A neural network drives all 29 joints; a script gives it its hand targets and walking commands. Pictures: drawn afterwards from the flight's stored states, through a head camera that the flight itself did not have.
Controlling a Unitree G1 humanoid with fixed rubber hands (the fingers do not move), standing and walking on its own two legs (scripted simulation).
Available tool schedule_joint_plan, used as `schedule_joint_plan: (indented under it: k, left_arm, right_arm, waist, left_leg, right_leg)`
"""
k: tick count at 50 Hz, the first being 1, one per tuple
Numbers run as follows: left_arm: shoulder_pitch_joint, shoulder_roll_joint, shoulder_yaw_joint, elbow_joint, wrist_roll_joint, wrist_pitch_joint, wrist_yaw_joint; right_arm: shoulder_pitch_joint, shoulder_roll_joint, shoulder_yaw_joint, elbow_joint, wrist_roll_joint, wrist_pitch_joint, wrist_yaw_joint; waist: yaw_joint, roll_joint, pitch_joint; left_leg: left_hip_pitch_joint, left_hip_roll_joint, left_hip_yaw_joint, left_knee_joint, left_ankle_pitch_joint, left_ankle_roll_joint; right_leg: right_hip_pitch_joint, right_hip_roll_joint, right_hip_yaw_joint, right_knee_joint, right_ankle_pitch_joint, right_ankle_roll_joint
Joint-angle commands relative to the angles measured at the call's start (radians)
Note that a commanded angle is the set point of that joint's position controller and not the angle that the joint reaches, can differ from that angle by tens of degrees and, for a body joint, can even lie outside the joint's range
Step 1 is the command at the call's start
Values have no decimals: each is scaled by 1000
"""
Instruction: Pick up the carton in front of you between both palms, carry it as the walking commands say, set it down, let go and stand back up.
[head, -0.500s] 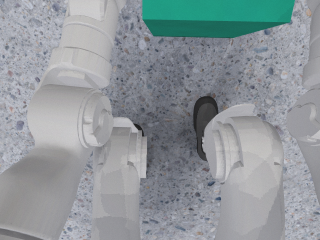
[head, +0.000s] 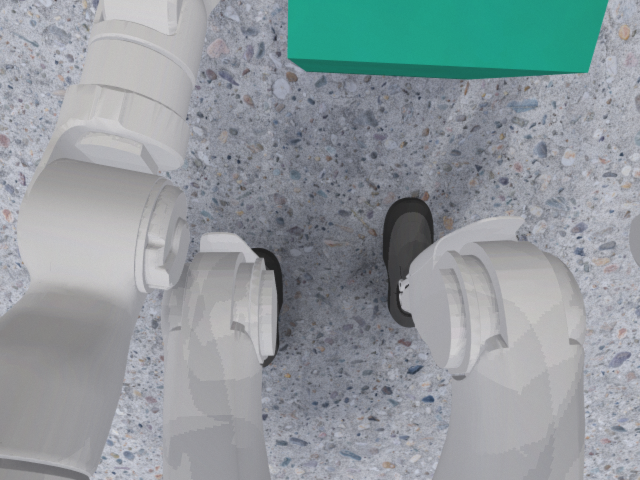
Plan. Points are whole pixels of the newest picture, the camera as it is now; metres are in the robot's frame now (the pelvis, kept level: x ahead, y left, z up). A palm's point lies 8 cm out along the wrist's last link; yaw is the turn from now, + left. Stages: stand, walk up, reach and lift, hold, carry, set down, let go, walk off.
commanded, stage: set down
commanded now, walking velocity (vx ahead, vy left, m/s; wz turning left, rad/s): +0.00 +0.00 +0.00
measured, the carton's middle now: out of the picture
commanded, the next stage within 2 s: let go in 1.04 s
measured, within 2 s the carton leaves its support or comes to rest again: neither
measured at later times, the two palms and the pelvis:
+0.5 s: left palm out of the picture +0.60 +0.03 -0.01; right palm out of the picture +0.53 -0.34 -0.01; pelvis -0.01 -0.01 +0.10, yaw -1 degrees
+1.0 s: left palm out of the picture +0.60 +0.04 +0.13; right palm out of the picture +0.52 -0.35 +0.14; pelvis +0.02 -0.01 +0.23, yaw -2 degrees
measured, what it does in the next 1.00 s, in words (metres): rises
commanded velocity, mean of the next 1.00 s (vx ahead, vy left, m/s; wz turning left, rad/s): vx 0.00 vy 0.00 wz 0.00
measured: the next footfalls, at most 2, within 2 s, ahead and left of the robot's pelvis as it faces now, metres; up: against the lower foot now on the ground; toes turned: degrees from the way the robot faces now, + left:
none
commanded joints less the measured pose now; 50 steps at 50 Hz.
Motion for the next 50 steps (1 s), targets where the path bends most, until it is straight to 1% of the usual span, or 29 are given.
schedule_joint_plan:
  k: [1, 3, 6, 9, 11, 14, 17, 20, 22, 25, 30, 34, 37, 42, 50]
  left_arm:
    - [-288, 41, -14, -157, -15, -12, 6]
    - [-307, 60, -6, -207, -12, 0, 15]
    - [-338, 87, 33, -273, 1, 31, 33]
    - [-354, 92, 75, -312, 15, 73, 46]
    - [-323, 81, 103, -277, 29, 102, 45]
    - [-254, 59, 161, -187, 74, 120, 28]
    - [-223, 52, 210, -137, 119, 112, 10]
    - [-205, 57, 246, -123, 153, 104, -1]
    - [-196, 62, 260, -141, 167, 102, -4]
    - [-184, 64, 259, -195, 172, 105, -5]
    - [-166, 62, 238, -292, 160, 124, -6]
    - [-141, 55, 221, -337, 149, 139, -9]
    - [-108, 46, 218, -349, 151, 146, -13]
    - [-41, 25, 232, -342, 174, 141, -25]
    - [27, -17, 261, -320, 214, 113, -46]
  right_arm:
    - [-258, -154, 37, -101, 51, -4, 8]
    - [-263, -168, 42, -129, 56, 11, 3]
    - [-307, -197, 46, -204, 49, 42, -19]
    - [-333, -198, 50, -264, 26, 85, -36]
    - [-318, -177, 47, -261, 4, 115, -37]
    - [-280, -128, 29, -236, -37, 135, -25]
    - [-272, -87, 16, -236, -67, 138, -10]
    - [-262, -56, 14, -243, -81, 145, 2]
    - [-247, -44, 12, -256, -90, 151, 7]
    - [-220, -46, -2, -295, -102, 161, 8]
    - [-191, -60, -23, -384, -109, 184, 7]
    - [-164, -69, -35, -438, -105, 200, 8]
    - [-130, -63, -42, -451, -105, 206, 14]
    - [-58, -42, -58, -437, -120, 198, 28]
    - [11, -1, -103, -411, -169, 165, 53]
  waist:
    - [-99, 31, -1323]
    - [-90, 31, -1422]
    - [-78, -6, -1563]
    - [-81, -31, -1645]
    - [-80, -43, -1587]
    - [-60, -62, -1426]
    - [-38, -81, -1362]
    - [-19, -95, -1360]
    - [-17, -94, -1397]
    - [-29, -82, -1485]
    - [-44, -62, -1617]
    - [-47, -60, -1686]
    - [-44, -62, -1698]
    - [-34, -56, -1656]
    - [-30, -45, -1563]
  left_leg:
    - [349, 29, 94, -207, 407, -9]
    - [357, 24, 113, -231, 371, -12]
    - [356, 13, 135, -272, 315, -6]
    - [388, 0, 146, -327, 275, 4]
    - [377, -4, 145, -370, 238, 9]
    - [297, -3, 137, -434, 181, 12]
    - [243, -1, 139, -479, 161, 15]
    - [224, -1, 143, -525, 151, 19]
    - [242, -2, 145, -557, 164, 19]
    - [302, -5, 145, -605, 205, 16]
    - [391, -11, 143, -693, 261, 10]
    - [438, -13, 141, -768, 293, 7]
    - [462, -14, 137, -828, 316, 5]
    - [505, -7, 126, -941, 357, 1]
    - [616, 13, 100, -1117, 412, -6]
  right_leg:
    - [926, 48, -35, -95, 586, 8]
    - [1016, 54, -37, -113, 597, 5]
    - [1156, 62, -42, -148, 598, 2]
    - [1217, 75, -57, -202, 552, 6]
    - [1167, 79, -67, -249, 484, 12]
    - [1057, 77, -66, -318, 394, 19]
    - [1026, 78, -57, -372, 369, 26]
    - [1049, 84, -50, -422, 363, 34]
    - [1088, 89, -48, -453, 384, 38]
    - [1160, 99, -54, -497, 448, 41]
    - [1286, 110, -62, -573, 549, 40]
    - [1397, 112, -59, -633, 625, 40]
    - [1461, 112, -54, -681, 671, 41]
    - [1516, 111, -45, -779, 719, 42]
    - [1571, 107, -40, -949, 726, 37]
